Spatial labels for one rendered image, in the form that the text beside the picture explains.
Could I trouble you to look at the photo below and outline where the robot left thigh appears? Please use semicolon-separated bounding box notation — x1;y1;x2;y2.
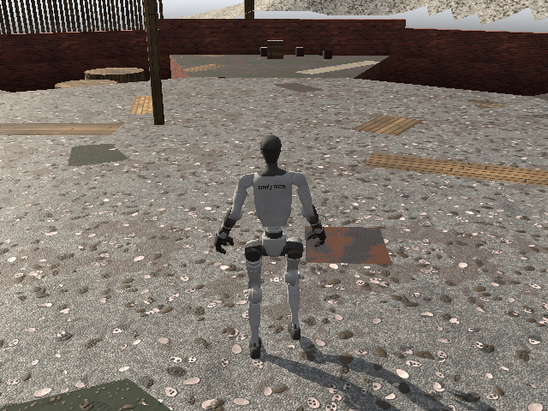
245;240;262;304

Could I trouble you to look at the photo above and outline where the right robot forearm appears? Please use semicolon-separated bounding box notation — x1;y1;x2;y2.
307;205;323;234

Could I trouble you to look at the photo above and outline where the robot right upper arm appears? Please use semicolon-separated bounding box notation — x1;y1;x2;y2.
289;171;315;217

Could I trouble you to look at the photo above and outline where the left robot forearm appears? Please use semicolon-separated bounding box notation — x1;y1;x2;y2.
217;207;236;239

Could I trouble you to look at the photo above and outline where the robot left hand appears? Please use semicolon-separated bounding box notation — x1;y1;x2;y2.
214;233;234;254

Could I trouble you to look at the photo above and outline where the robot left upper arm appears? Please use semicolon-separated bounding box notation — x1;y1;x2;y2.
229;173;254;221

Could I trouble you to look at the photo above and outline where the humanoid robot torso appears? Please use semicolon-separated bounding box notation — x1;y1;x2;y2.
253;168;293;257

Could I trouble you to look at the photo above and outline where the robot right hand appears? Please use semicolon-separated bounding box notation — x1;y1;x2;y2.
307;227;326;247

